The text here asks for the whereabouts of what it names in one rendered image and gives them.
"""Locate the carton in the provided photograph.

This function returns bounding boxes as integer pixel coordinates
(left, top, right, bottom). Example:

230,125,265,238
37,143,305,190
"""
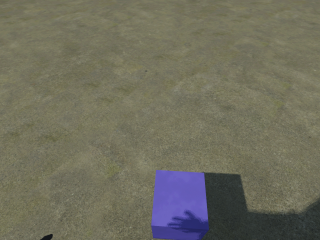
151,170,209,240

